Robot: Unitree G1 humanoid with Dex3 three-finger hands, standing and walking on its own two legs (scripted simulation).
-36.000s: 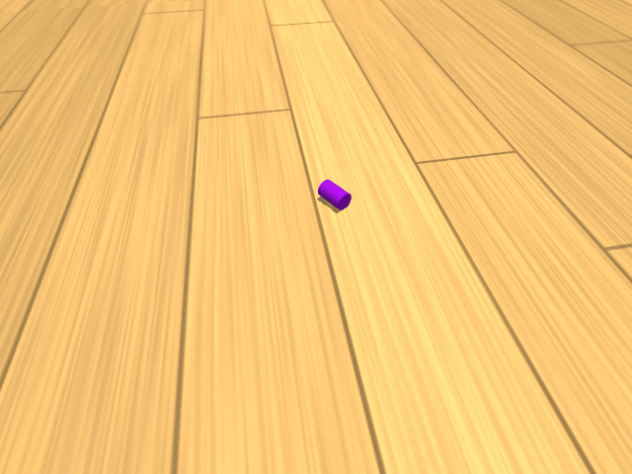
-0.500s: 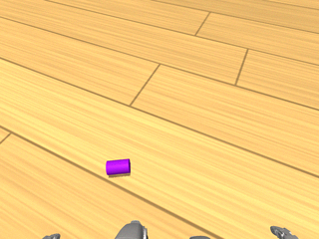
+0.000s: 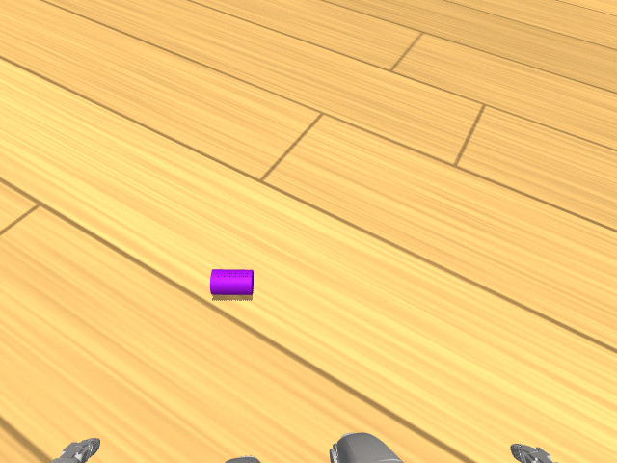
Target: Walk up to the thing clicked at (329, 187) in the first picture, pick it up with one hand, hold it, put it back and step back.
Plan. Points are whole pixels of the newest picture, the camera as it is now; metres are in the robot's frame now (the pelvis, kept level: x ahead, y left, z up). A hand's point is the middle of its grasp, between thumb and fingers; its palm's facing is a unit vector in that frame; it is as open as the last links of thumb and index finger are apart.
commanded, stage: step back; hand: left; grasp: from above
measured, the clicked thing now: (232, 282) +0.73 +0.24 -0.72
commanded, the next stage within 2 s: none
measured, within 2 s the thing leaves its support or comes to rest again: neither
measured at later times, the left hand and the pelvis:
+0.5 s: hand out of the picture -0.07 +0.24 -0.13, palm faces +0.03 -0.90 -0.44, open 7.4 cm; pelvis -0.17 -0.04 -0.01, yaw +3 degrees
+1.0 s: hand out of the picture -0.30 +0.21 -0.14, palm faces -0.01 -0.91 -0.42, open 7.4 cm; pelvis -0.34 -0.06 -0.01, yaw -1 degrees
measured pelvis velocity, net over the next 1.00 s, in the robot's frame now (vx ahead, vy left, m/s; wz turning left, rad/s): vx -0.34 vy -0.06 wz -0.03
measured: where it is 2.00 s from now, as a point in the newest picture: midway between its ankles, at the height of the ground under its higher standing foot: outside the picture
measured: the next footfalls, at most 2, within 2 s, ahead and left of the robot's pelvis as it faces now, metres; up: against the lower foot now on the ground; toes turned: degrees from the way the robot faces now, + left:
right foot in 0.18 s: -0.06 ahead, -0.15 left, +0.00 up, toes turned +0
left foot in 0.56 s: -0.18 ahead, +0.09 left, +0.00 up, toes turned +2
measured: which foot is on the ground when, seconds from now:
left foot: down 0.00-0.20, up 0.22-0.54, down 0.56-0.90, up 0.92-1.00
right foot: up 0.00-0.16, down 0.18-0.56, up 0.58-0.86, down 0.88-1.00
